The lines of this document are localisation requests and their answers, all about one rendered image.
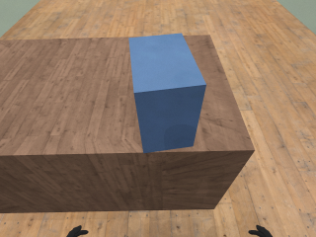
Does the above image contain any robot right hand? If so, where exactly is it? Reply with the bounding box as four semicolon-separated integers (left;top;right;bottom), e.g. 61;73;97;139
248;225;273;237

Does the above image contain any pedestal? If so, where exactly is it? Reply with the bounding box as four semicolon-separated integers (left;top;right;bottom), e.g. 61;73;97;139
0;35;255;213

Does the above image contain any carton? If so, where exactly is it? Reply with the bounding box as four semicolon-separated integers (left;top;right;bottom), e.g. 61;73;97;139
128;33;206;153

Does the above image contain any robot left hand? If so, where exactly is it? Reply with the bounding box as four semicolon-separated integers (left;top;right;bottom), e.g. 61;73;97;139
66;225;89;237

